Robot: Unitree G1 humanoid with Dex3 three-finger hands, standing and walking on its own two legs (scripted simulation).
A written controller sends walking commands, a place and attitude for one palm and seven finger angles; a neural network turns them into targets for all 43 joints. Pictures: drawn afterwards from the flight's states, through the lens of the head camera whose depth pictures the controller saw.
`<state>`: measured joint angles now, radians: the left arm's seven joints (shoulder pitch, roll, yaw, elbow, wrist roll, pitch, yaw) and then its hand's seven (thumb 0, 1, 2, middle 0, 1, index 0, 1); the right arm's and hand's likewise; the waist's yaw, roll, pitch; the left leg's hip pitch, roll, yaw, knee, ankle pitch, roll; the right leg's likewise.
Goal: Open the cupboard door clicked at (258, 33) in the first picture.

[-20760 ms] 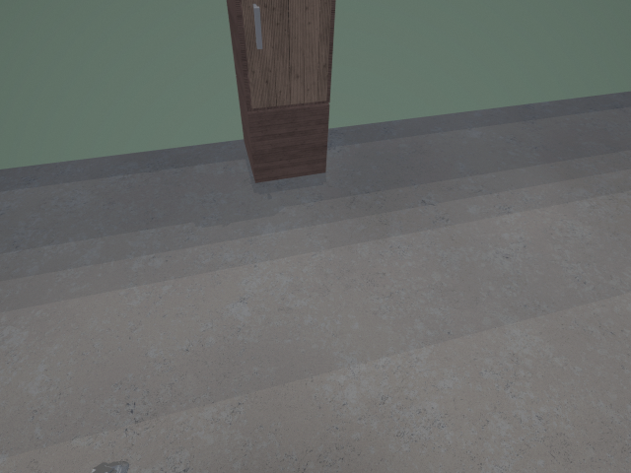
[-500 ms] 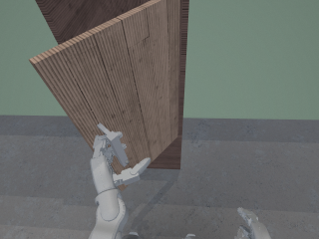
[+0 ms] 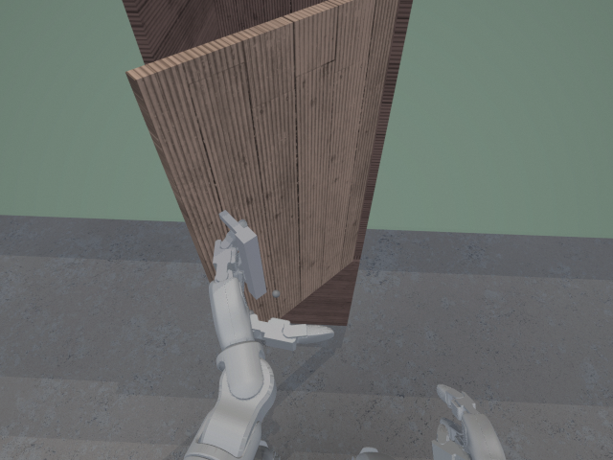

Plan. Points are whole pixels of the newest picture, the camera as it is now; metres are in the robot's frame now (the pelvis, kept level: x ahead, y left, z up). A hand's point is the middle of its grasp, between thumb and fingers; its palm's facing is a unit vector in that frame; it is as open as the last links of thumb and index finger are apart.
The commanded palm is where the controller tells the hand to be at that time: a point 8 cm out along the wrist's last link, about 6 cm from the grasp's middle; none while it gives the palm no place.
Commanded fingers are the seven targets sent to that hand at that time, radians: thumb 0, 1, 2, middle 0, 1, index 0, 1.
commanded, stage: slide the hand sideways off the handle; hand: left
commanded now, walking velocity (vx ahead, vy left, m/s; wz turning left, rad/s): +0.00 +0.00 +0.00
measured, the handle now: (243, 256) +0.37 +0.11 +0.05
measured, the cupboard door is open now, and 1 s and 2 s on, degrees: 44 50 50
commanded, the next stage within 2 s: draw the hand back to the body in 1.20 s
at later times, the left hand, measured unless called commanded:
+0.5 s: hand (262, 343) +0.25 +0.07 +0.06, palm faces -0.08 -1.00 +0.01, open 16.3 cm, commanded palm +0.23 +0.12 +0.05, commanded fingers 0.00 -0.50 0.30 -0.15 -0.30 -0.15 -0.30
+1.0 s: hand (227, 372) +0.22 +0.10 +0.05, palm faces -0.01 -1.00 -0.02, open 16.3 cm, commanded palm +0.19 +0.16 +0.05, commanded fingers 0.00 -0.50 0.30 -0.15 -0.30 -0.15 -0.30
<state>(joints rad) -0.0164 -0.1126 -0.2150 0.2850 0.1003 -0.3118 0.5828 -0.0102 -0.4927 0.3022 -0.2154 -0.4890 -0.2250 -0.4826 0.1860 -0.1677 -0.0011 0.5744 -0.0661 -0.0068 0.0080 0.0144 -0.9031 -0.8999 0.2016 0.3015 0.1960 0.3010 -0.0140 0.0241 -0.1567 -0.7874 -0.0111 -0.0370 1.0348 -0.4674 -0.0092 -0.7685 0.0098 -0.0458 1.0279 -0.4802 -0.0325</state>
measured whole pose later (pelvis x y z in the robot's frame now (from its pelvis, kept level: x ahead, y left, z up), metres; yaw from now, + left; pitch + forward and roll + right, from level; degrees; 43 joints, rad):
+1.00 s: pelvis +0.01 +0.00 -0.01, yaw +0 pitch +13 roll -1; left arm 0.52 0.11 -0.16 -0.21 -0.05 -0.34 0.03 -0.01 -0.49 0.30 -0.15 -0.30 -0.15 -0.30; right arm 0.26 -0.21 0.02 0.39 0.00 -0.03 0.00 0.02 -0.90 -0.90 0.20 0.30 0.20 0.30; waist 0.00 0.03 -0.15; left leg -0.82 -0.01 -0.04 1.12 -0.53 0.00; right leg -0.79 0.01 -0.05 1.10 -0.54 -0.03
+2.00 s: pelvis +0.02 +0.03 +0.03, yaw +0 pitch +4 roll -2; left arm 0.63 0.29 0.09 -0.48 -0.06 -0.03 0.08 -0.01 -0.25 0.41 -0.17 -0.30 -0.16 -0.30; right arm 0.29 -0.21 0.06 0.44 0.04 -0.07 -0.10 0.02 -0.90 -0.90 0.20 0.30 0.20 0.30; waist 0.03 0.05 -0.13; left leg -0.48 -0.02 -0.02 0.85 -0.43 0.04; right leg -0.44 0.01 -0.03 0.78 -0.41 0.01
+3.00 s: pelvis +0.03 +0.00 +0.07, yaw -1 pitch -5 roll +0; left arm 0.46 0.33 0.33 -0.38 -0.07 -0.08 0.11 0.02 0.89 0.90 -0.21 -0.30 -0.21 -0.30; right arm 0.18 -0.22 0.02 0.66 0.00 -0.11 -0.09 0.02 -0.90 -0.90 0.20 0.30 0.20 0.30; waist 0.07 0.07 0.02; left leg -0.08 0.01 -0.02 0.41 -0.24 0.00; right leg -0.06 0.03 -0.02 0.38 -0.23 -0.03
